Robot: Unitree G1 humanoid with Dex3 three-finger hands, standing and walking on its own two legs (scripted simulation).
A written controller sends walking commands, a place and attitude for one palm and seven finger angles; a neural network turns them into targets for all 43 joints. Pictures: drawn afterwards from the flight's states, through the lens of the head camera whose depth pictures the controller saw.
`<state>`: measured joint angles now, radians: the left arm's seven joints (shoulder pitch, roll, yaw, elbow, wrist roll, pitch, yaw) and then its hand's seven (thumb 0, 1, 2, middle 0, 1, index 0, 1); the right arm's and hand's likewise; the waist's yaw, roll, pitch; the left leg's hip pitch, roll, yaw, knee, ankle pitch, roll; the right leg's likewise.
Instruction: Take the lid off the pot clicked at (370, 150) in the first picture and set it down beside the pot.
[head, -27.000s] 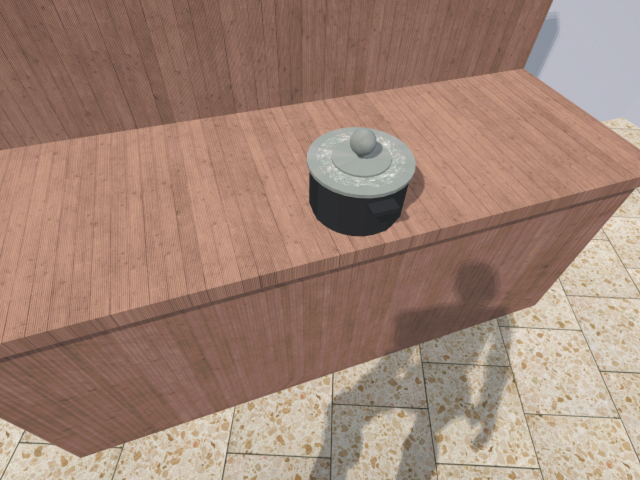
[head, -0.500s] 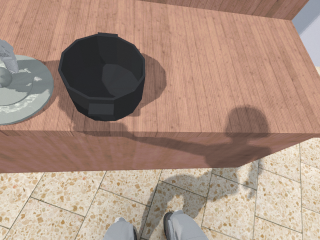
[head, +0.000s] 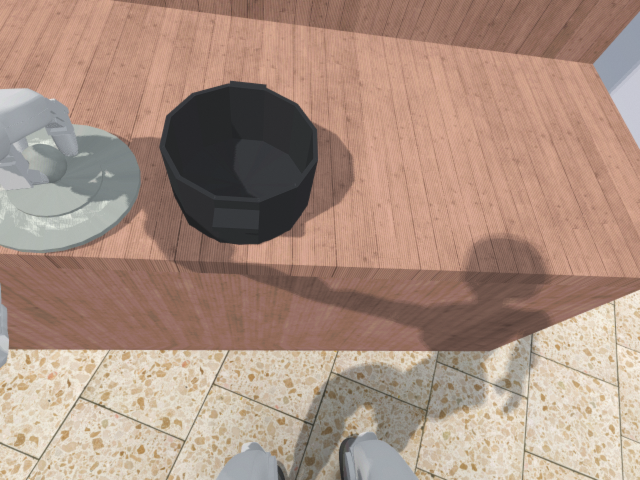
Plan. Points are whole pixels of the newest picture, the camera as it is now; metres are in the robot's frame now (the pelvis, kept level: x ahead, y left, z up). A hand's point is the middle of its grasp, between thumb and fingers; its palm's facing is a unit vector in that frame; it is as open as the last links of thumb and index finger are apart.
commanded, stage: open the fingers wide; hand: left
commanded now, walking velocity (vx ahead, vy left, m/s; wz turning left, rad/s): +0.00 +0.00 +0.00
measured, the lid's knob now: (43, 163) +0.51 +0.32 +0.01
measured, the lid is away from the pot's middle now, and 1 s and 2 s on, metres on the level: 0.25 0.25 0.25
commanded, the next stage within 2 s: raise the empty hand in 0.68 s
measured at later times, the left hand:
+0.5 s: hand (24, 178) +0.47 +0.32 +0.03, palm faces -0.49 -0.11 -0.87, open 10.4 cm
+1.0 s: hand (16, 165) +0.48 +0.32 +0.05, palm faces -0.46 -0.11 -0.88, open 11.0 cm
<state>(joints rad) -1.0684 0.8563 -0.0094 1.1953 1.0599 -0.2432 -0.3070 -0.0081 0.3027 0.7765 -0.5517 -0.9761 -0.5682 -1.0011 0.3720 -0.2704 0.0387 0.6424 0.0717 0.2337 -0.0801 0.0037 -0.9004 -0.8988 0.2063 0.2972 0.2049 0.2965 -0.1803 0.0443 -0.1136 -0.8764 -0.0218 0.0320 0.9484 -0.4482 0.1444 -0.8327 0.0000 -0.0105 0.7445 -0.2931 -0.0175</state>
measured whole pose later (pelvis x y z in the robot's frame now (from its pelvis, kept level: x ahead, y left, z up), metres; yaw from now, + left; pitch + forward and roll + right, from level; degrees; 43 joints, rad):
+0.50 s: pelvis +0.00 +0.00 +0.00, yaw +1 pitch +21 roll -8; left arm -1.03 0.84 -0.02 1.17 1.06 -0.24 -0.31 0.00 0.09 0.60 -0.37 -0.92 -0.37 -0.93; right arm 0.39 -0.26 0.03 0.68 0.06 0.21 -0.09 0.00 -0.90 -0.90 0.21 0.30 0.21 0.30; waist -0.18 0.04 -0.11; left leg -0.87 -0.03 0.01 0.94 -0.44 0.14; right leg -0.81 0.01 -0.01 0.73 -0.29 -0.02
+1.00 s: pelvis +0.01 -0.01 +0.01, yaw +2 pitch +21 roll -7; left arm -1.05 0.85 -0.02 1.18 1.05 -0.23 -0.31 0.00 0.07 0.50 -0.31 -0.95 -0.31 -0.95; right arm 0.38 -0.26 0.04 0.68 0.07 0.22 -0.09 0.00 -0.90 -0.90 0.21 0.30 0.20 0.30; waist -0.17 0.04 -0.11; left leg -0.84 -0.03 0.00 0.91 -0.43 0.13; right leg -0.79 0.01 -0.01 0.70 -0.29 -0.01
